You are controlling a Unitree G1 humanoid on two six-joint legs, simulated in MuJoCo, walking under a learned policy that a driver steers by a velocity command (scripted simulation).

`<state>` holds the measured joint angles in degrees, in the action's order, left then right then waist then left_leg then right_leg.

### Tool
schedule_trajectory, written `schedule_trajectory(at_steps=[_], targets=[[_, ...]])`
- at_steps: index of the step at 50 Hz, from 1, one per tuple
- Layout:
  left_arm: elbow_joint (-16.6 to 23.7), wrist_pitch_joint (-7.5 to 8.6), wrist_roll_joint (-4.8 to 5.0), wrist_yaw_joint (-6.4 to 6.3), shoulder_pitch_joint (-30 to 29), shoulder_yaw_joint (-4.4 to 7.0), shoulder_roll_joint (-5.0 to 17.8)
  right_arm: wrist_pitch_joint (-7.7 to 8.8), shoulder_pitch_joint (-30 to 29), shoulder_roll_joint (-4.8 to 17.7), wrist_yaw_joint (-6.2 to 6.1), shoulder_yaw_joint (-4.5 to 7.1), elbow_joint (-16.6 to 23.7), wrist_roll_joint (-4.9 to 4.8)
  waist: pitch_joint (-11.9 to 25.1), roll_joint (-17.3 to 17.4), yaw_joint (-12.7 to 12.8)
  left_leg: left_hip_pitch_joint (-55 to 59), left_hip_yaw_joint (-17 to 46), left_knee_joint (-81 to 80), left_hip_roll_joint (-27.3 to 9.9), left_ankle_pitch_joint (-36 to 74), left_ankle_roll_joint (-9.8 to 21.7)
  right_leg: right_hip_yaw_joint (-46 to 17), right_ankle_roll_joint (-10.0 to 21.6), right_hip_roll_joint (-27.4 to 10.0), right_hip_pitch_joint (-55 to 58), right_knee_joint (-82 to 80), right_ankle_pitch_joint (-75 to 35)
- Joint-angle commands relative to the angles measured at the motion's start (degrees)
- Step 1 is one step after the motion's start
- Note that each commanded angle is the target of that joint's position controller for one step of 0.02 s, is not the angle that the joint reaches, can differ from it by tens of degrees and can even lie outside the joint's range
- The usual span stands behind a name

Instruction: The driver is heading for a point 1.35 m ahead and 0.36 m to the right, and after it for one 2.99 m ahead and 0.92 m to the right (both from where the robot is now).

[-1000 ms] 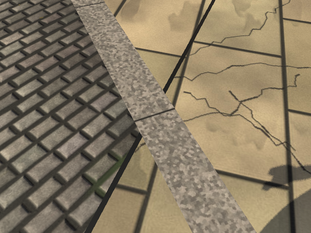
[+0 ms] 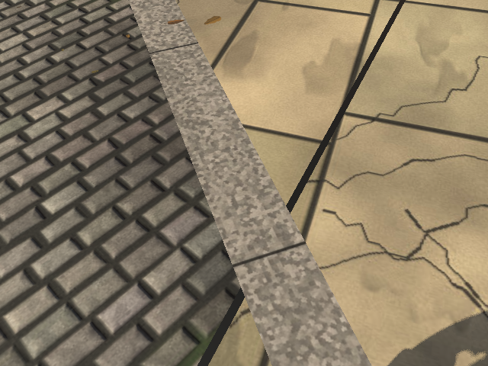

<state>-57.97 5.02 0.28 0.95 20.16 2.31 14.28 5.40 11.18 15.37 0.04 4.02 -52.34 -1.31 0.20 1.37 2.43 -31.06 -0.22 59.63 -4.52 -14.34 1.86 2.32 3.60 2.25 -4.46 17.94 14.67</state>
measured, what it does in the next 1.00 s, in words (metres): walks ahead: left foot, then right foot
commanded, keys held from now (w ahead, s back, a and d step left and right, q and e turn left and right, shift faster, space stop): w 0.50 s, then w+e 0.50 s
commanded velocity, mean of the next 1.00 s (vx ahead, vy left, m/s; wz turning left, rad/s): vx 0.48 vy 0.00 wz -0.18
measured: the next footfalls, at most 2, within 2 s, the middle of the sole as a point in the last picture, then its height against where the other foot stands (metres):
left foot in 0.28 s outside the picture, level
right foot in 0.84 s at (313, 328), level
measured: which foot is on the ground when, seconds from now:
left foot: up 0.00-0.26, down 0.28-0.86, up 0.88-1.00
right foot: down 0.00-0.28, up 0.30-0.82, down 0.84-1.00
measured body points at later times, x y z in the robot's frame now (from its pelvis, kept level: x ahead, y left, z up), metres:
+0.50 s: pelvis +0.27 +0.06 +0.00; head +0.29 +0.07 +0.45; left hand +0.38 +0.34 -0.13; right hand +0.33 -0.20 -0.13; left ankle +0.30 +0.14 -0.75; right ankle +0.31 -0.10 -0.67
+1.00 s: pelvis +0.55 -0.03 -0.01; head +0.59 -0.05 +0.44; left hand +0.71 +0.22 -0.12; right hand +0.61 -0.32 -0.13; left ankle +0.55 +0.15 -0.66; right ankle +0.59 -0.10 -0.75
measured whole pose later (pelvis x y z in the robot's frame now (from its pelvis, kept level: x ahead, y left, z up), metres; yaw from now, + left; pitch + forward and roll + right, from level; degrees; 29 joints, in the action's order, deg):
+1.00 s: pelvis +0.55 -0.03 -0.01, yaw -13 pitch +1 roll +1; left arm -46.9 3.7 0.4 1.9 13.3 4.0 15.4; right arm 7.0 10.5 16.6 -0.2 2.7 -49.5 -0.1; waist -2.9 1.2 0.8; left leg -27.8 2.5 65.4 -4.4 -19.0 0.6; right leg -0.9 5.6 5.1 -18.0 25.3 8.6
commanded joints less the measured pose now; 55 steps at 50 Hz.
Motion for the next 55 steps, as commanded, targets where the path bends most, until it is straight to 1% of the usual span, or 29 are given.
schedule_trajectory(at_steps=[1,4,6,9,11,13,14,15,16,17,18,19,21,23,25,31,37,39,40,41,42,43,44,45,46,47,48,51,55], targets=[[1.93,-0.09,-0.11,-0.94,1.40,0.88,7.51,0.55,-7.13,1.68,0.78,-0.02,5.32,0.51,-4.07,-5.19,0.52,-12.95,0.01,-8.77,-2.05,6.40,-1.66,-11.31,8.15,-13.98,6.48,-9.40,-20.06],[1.87,-0.24,-0.07,-1.71,2.12,1.20,9.57,0.54,-14.28,-0.01,1.23,-1.22,7.84,0.19,-5.78,-5.34,1.93,-5.93,-2.29,-22.56,0.52,14.37,-2.46,-7.33,7.33,-12.27,0.82,-11.48,-18.13],[0.89,-0.15,0.33,-1.74,4.54,1.39,9.85,0.46,-17.25,0.75,1.65,-1.38,8.89,-0.14,-6.71,-5.81,2.70,-3.18,-2.64,-26.60,1.61,17.43,-2.11,-7.09,7.46,-13.37,0.77,-12.42,-16.76],[-0.09,-0.42,0.95,-1.77,5.30,1.72,9.46,0.53,-18.89,2.56,2.35,-1.13,10.24,-0.38,-7.35,-5.75,1.27,-3.09,-0.71,-30.32,1.60,17.21,0.32,-6.63,6.44,-16.20,6.44,-10.42,-21.45],[0.26,-0.85,0.76,-1.78,4.02,2.26,10.53,0.61,-15.78,4.90,2.53,-0.21,9.81,-0.20,-4.08,-6.44,-1.59,2.42,-1.40,-30.59,3.26,14.06,2.28,-5.69,5.19,-17.04,9.91,-5.03,-34.94],[0.81,-1.80,0.20,-1.78,2.81,2.20,10.14,0.22,-1.86,8.54,1.89,1.98,5.71,-0.18,4.72,-6.94,-8.92,20.78,-3.72,-30.50,6.30,11.90,5.12,-2.91,2.98,-13.99,7.56,11.77,-48.85],[1.99,-1.98,-0.59,-1.78,3.08,1.38,8.48,-0.08,8.47,11.57,1.26,2.98,3.37,0.39,11.80,-3.30,-12.54,38.30,5.38,-28.45,-1.84,9.27,8.28,-1.80,1.47,-11.46,-4.81,28.15,-35.50],[2.45,-0.92,-0.33,-1.01,11.03,-1.00,-0.21,-0.24,13.09,15.75,1.46,3.75,1.85,1.01,21.23,12.19,-8.03,57.17,34.93,-34.80,-16.79,-6.89,18.23,-1.90,-2.39,-0.04,-26.83,51.06,3.98],[2.09,0.66,1.01,-0.71,7.13,-0.06,4.33,-0.17,11.79,10.24,1.65,2.11,1.97,0.60,20.03,9.65,-9.87,54.81,44.11,-43.41,-17.08,-13.58,17.09,-10.09,-1.21,-0.12,-33.26,58.47,17.20],[4.60,1.69,2.65,-0.56,1.09,1.22,8.53,0.18,5.95,8.28,1.62,1.32,2.68,0.42,9.83,8.13,-8.47,46.36,35.31,-44.90,-15.23,-11.83,14.03,-9.23,-0.08,-3.31,-37.74,59.99,13.30],[5.39,2.13,2.76,-0.96,-2.06,1.27,8.89,0.51,0.94,6.81,1.69,0.80,3.77,0.73,5.08,3.29,-6.48,37.18,27.72,-46.42,-13.16,-5.33,12.62,-7.80,0.26,-6.49,-35.74,57.38,7.69],[5.40,1.99,1.79,-1.39,-3.20,1.65,8.40,0.88,-1.94,5.36,1.95,0.40,4.02,1.31,1.81,1.10,-4.57,29.61,22.00,-47.95,-11.05,1.14,11.83,-7.08,-0.01,-8.52,-33.27,53.81,4.07],[4.72,0.45,0.99,-1.61,-0.54,1.77,6.02,1.39,-3.67,3.83,2.26,-0.03,3.63,1.89,1.28,3.01,-1.30,22.22,15.95,-50.78,-8.09,5.22,11.09,-7.54,-0.42,-10.84,-26.77,49.50,1.05],[5.17,-0.71,0.80,-1.71,-1.26,1.67,4.63,1.63,-2.35,4.74,2.03,0.09,2.54,1.54,-0.29,2.71,-0.57,18.63,12.61,-53.12,-7.55,6.71,11.94,-6.62,-1.44,-11.55,-26.88,45.81,-0.01],[7.14,-1.12,0.29,-1.87,-6.08,1.84,5.16,1.63,-0.31,6.59,1.22,0.47,1.64,1.62,-2.44,1.90,-1.30,18.40,11.09,-54.92,-7.66,7.07,12.50,-6.36,-2.85,-12.13,-31.25,39.81,-5.06],[10.03,-0.52,0.62,-0.53,-16.14,1.22,3.85,1.27,4.42,8.53,-0.46,0.71,-0.32,1.45,-3.84,1.10,-4.84,22.71,1.08,-56.00,-6.51,10.72,9.22,-4.04,-3.22,-9.51,-31.97,21.88,-21.92],[14.83,-0.46,1.03,1.70,-23.56,0.71,4.16,-0.54,8.38,9.15,-0.71,1.14,-2.31,0.98,-5.78,0.57,-6.72,36.25,-3.10,-51.02,-10.96,16.01,7.57,-3.12,-0.38,-7.59,-36.33,15.27,-15.24],[15.78,-0.49,0.95,2.44,-22.11,1.16,5.41,-1.39,7.20,10.47,-0.97,1.59,-1.65,0.75,-4.25,1.95,-5.06,38.50,-4.77,-45.31,-11.51,29.88,6.41,-0.29,1.40,-5.44,-32.56,14.82,-8.92],[15.54,-0.63,0.88,2.55,-18.72,1.94,6.84,-1.86,6.34,11.32,-1.20,1.82,-1.09,0.76,-1.41,3.05,-2.95,38.61,-6.03,-39.32,-11.15,41.49,5.57,1.85,2.48,-3.24,-26.88,15.00,-6.39],[13.70,-0.78,0.94,2.46,-10.66,3.39,8.95,-2.52,5.38,11.20,-1.53,1.72,-0.44,0.89,3.20,2.60,1.45,36.21,-8.45,-28.33,-9.39,49.10,4.02,3.55,3.97,-0.46,-16.17,13.23,-7.38],[11.18,-1.04,1.11,1.75,-0.16,5.53,13.39,-2.66,6.07,10.13,-2.02,1.08,0.93,1.51,9.29,-0.63,5.42,25.30,-9.64,-12.78,-6.92,42.19,1.72,-3.06,6.79,-2.67,0.94,13.08,-8.11],[10.90,-1.39,1.26,1.09,4.41,7.15,19.89,-1.10,10.56,3.21,-1.08,-1.28,3.77,2.83,15.87,-14.73,2.38,-0.83,-8.88,9.72,3.35,6.07,-2.74,-33.33,17.09,-17.24,22.60,9.28,1.59],[11.77,-1.10,1.14,1.15,4.93,5.74,16.50,1.46,8.14,4.71,-0.30,-1.39,3.87,1.75,21.44,-12.73,3.40,-10.60,3.21,18.08,7.66,-18.28,-2.19,-50.87,19.89,-21.90,28.89,-0.44,5.62],[11.85,-0.80,0.64,1.03,3.06,4.75,13.08,3.05,2.76,8.40,0.44,-0.34,5.44,-0.47,14.77,-9.99,4.40,-16.27,5.93,19.87,4.01,-14.47,-0.63,-42.47,16.52,-20.16,25.10,-1.18,3.36],[12.70,-0.52,0.63,0.89,-0.53,4.31,11.39,3.85,0.26,8.38,0.39,-0.48,6.11,-0.68,9.38,-5.63,2.94,-15.80,5.11,16.32,1.30,-9.27,0.24,-34.22,14.47,-17.64,16.99,-1.14,-1.52],[13.79,-0.50,0.50,0.88,-4.50,3.85,9.91,3.91,-0.54,8.29,-0.06,-0.13,5.97,0.47,5.59,-1.94,0.60,-12.67,4.73,10.97,-0.77,-5.76,-0.07,-28.55,13.15,-15.50,8.26,-2.01,-6.55],[14.85,-0.45,0.00,0.77,-7.17,3.22,8.16,3.26,-0.22,8.66,-0.44,0.39,5.91,1.22,3.70,-2.30,-1.57,-8.15,4.93,6.95,-2.34,-3.46,-0.48,-24.82,12.31,-13.60,1.83,-3.60,-10.99],[15.66,-0.30,0.25,-0.01,-7.55,3.50,9.17,1.28,0.23,6.71,-0.68,0.41,6.87,2.16,2.20,-3.97,-3.56,-3.95,3.93,-0.07,-2.23,-0.16,-3.15,-20.48,13.14,-11.38,-6.03,-6.29,-17.94],[15.08,-0.63,0.77,-1.49,-3.84,4.11,11.02,1.01,-8.25,4.81,-0.73,-0.17,10.09,2.21,-0.30,-4.60,-1.05,-3.26,3.02,-17.89,0.59,13.94,-5.33,-15.98,10.45,-7.80,-9.34,-6.40,-16.77]])
Keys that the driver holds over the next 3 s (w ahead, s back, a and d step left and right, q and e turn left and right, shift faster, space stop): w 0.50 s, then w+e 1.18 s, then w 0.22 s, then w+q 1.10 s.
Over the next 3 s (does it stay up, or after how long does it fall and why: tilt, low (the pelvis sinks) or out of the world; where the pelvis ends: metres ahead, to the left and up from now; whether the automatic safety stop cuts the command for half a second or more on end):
stays up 1.54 -0.57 -0.01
